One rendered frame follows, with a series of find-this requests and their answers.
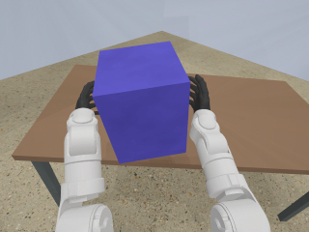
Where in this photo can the robot right forearm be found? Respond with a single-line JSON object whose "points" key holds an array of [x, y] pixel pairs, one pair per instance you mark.
{"points": [[224, 183]]}

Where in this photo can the robot right hand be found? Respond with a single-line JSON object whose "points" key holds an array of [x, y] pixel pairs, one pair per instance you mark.
{"points": [[201, 99]]}

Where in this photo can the carton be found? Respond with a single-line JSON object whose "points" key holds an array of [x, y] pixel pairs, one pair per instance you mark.
{"points": [[142, 96]]}

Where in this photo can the table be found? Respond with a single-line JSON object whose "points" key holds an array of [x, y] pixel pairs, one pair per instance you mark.
{"points": [[265, 123]]}

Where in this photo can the robot left forearm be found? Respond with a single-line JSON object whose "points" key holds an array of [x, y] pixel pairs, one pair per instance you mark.
{"points": [[82, 160]]}

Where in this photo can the robot left hand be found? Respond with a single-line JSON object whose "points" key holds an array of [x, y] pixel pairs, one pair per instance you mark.
{"points": [[85, 98]]}

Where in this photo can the right robot upper arm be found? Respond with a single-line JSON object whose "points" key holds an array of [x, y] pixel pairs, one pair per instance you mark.
{"points": [[243, 215]]}

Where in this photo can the left robot upper arm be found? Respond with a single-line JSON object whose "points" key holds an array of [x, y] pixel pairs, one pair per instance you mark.
{"points": [[87, 218]]}

